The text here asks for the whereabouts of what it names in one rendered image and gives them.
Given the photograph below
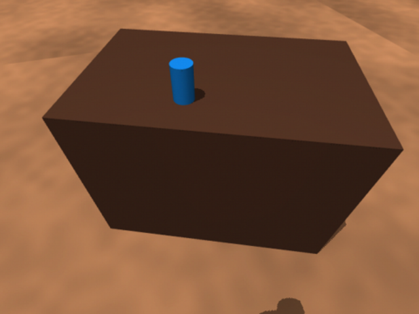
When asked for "can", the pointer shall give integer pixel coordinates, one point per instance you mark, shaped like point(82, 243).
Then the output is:
point(182, 79)

